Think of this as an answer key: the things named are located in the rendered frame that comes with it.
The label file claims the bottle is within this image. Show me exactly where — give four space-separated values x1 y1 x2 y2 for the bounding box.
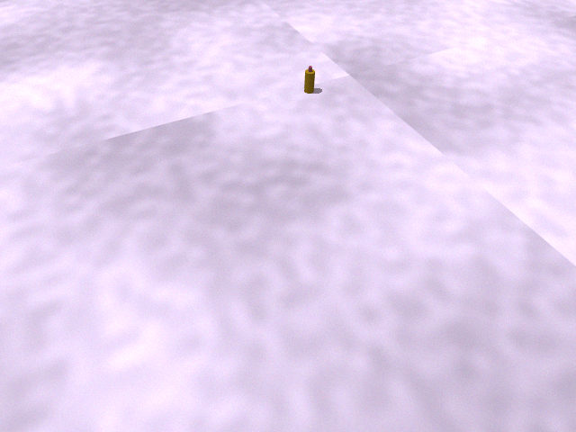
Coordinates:
304 66 315 94

